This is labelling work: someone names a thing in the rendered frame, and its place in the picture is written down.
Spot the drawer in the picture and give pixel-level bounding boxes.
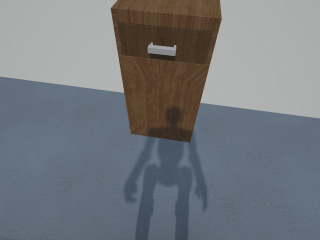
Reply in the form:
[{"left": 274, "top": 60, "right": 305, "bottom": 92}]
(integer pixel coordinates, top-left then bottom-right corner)
[{"left": 118, "top": 22, "right": 212, "bottom": 65}]

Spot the cabinet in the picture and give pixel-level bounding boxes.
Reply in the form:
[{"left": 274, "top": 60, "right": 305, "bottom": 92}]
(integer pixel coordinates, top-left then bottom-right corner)
[{"left": 110, "top": 0, "right": 222, "bottom": 143}]

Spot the handle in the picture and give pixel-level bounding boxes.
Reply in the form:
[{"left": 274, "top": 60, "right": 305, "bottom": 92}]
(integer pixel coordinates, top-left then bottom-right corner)
[{"left": 147, "top": 42, "right": 177, "bottom": 56}]

